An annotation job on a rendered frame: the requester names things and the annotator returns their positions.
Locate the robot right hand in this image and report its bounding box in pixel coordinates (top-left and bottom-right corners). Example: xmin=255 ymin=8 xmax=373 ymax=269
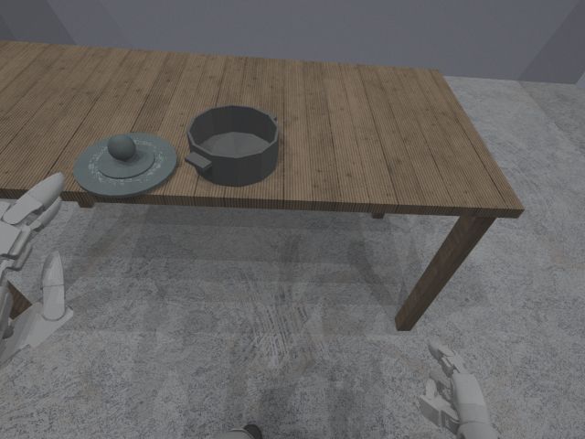
xmin=420 ymin=340 xmax=493 ymax=436

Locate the lid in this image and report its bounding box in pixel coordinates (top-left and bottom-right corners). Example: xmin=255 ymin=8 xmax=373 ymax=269
xmin=73 ymin=133 xmax=177 ymax=198

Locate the pot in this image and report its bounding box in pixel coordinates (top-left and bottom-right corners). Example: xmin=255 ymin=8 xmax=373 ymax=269
xmin=184 ymin=104 xmax=280 ymax=187

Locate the table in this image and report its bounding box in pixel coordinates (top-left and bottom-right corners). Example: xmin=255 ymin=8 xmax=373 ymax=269
xmin=0 ymin=40 xmax=525 ymax=331

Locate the knob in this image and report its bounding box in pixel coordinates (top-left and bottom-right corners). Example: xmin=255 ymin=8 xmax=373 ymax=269
xmin=107 ymin=134 xmax=136 ymax=160

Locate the robot left hand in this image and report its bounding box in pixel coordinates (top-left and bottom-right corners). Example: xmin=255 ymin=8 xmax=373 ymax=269
xmin=0 ymin=173 xmax=74 ymax=370

